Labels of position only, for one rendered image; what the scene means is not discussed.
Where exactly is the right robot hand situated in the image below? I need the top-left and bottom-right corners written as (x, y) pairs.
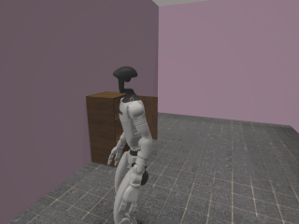
top-left (107, 147), bottom-right (123, 166)

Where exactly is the robot left forearm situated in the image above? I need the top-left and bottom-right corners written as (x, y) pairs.
top-left (129, 139), bottom-right (152, 188)

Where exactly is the robot left upper arm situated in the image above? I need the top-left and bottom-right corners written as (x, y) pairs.
top-left (128, 102), bottom-right (153, 148)

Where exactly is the robot right shin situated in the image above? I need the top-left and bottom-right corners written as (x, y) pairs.
top-left (115, 197), bottom-right (137, 224)

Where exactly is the humanoid robot torso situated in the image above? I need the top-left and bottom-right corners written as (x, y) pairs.
top-left (119, 97), bottom-right (147, 169)

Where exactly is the cupboard door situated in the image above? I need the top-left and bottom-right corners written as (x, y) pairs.
top-left (137, 95), bottom-right (158, 140)

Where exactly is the robot right forearm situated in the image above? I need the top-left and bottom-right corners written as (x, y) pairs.
top-left (116, 132), bottom-right (127, 149)

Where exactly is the left robot hand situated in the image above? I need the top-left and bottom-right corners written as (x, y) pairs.
top-left (118, 185), bottom-right (140, 216)

